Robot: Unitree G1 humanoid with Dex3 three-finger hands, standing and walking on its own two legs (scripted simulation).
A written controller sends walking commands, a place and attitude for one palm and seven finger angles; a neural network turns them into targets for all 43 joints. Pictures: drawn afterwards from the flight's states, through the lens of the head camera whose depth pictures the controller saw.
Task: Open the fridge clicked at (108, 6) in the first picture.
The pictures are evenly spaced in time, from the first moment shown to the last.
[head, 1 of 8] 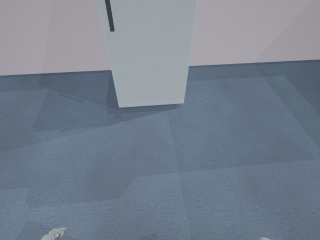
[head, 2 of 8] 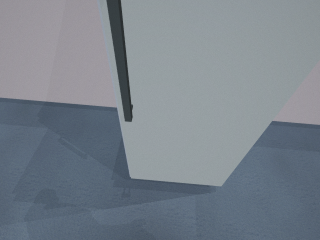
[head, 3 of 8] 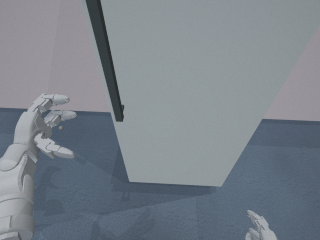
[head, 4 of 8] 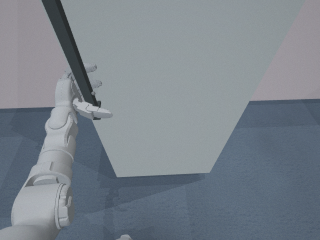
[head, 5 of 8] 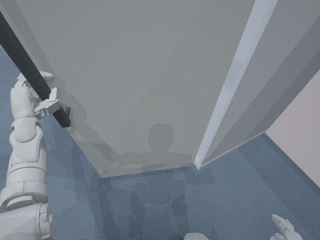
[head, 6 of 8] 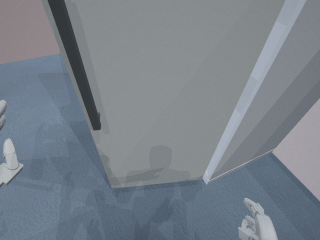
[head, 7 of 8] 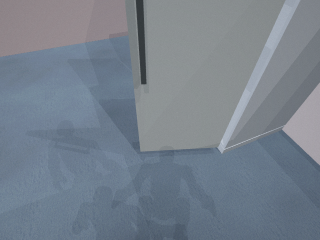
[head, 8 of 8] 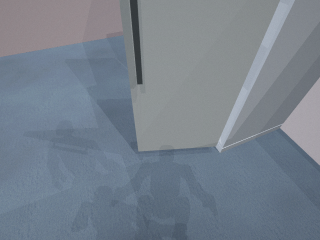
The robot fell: no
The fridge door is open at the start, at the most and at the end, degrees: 0 79 71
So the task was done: yes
